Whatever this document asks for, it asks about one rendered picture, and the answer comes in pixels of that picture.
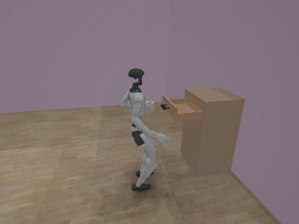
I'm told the humanoid robot head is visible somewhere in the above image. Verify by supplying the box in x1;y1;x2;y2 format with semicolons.
128;68;145;93

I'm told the cabinet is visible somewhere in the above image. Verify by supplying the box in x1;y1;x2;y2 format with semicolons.
180;87;246;176

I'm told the robot left hand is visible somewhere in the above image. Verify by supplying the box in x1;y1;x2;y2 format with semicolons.
145;101;155;111

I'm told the handle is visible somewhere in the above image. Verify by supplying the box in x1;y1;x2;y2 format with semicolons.
161;104;170;110

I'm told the right robot upper arm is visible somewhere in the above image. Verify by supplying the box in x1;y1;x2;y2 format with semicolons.
131;93;144;124

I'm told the right robot foot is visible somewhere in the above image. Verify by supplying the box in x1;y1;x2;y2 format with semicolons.
132;183;151;191

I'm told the right robot forearm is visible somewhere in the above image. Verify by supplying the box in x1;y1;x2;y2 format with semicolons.
133;118;157;139

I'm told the drawer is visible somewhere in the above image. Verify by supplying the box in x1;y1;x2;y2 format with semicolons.
162;94;204;122

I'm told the left robot upper arm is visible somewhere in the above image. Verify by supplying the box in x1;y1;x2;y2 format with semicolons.
120;86;133;108

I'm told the robot right hand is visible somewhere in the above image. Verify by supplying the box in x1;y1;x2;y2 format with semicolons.
155;133;173;147

